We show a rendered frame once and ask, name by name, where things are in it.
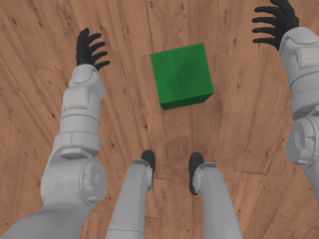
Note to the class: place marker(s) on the robot right foot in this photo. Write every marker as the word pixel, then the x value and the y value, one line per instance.
pixel 195 160

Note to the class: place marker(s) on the right robot hand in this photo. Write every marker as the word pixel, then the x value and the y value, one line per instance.
pixel 283 21

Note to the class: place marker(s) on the left robot upper arm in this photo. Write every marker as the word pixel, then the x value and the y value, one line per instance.
pixel 70 189

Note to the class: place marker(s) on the right robot upper arm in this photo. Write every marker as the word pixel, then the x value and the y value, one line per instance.
pixel 302 148

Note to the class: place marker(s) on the left robot thigh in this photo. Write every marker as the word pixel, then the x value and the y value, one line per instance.
pixel 128 219

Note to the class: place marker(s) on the carton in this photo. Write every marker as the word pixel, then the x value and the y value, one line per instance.
pixel 182 76

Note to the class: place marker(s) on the left robot hand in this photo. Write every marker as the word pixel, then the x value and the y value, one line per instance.
pixel 84 52

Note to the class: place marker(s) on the left robot forearm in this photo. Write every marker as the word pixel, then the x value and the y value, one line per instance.
pixel 78 136

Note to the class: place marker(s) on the right robot forearm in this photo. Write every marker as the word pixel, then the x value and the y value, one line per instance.
pixel 299 53

